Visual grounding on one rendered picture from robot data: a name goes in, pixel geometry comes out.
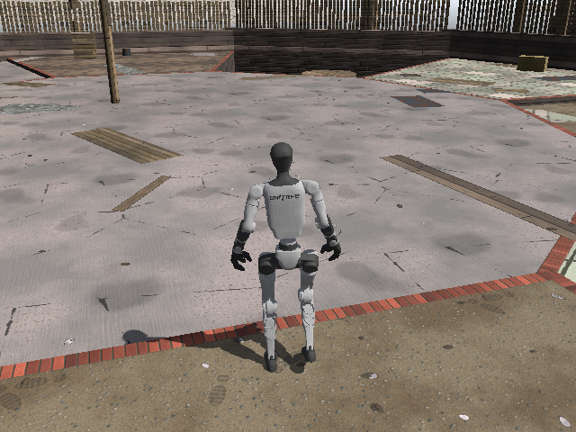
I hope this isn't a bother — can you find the left robot foot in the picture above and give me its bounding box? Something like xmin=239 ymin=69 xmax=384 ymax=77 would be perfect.
xmin=265 ymin=350 xmax=277 ymax=373

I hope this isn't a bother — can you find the robot left hand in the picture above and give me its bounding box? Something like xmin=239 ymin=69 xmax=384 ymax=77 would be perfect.
xmin=230 ymin=250 xmax=252 ymax=271

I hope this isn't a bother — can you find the robot right forearm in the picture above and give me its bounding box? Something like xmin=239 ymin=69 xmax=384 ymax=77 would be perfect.
xmin=321 ymin=215 xmax=338 ymax=247

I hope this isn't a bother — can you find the left robot upper arm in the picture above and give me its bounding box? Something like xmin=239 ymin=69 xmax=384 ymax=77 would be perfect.
xmin=241 ymin=183 xmax=265 ymax=233

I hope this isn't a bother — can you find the robot right hand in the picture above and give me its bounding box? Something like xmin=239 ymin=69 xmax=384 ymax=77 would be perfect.
xmin=320 ymin=242 xmax=341 ymax=261

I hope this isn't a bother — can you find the robot left forearm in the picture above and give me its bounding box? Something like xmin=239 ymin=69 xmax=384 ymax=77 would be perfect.
xmin=232 ymin=220 xmax=250 ymax=254

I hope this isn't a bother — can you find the right robot shin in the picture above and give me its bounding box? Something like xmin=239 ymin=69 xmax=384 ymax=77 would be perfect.
xmin=301 ymin=288 xmax=315 ymax=351

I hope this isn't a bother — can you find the right robot upper arm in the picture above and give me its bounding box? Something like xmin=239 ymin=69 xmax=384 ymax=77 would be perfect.
xmin=302 ymin=180 xmax=330 ymax=229

